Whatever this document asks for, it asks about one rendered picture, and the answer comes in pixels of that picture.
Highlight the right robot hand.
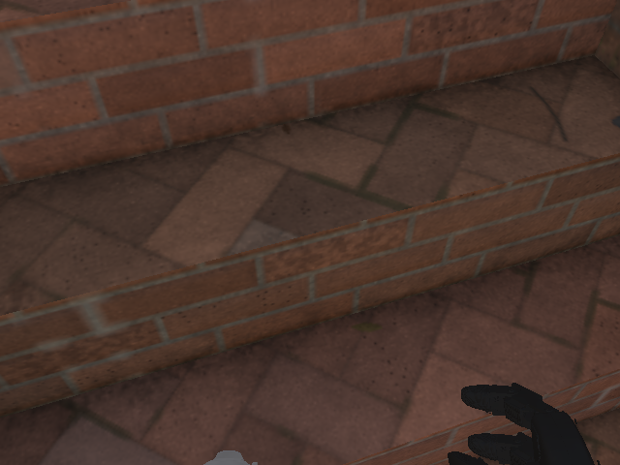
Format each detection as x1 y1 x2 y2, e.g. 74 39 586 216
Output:
448 383 601 465

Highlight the left robot shin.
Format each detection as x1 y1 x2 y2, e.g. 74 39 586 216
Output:
215 450 244 461

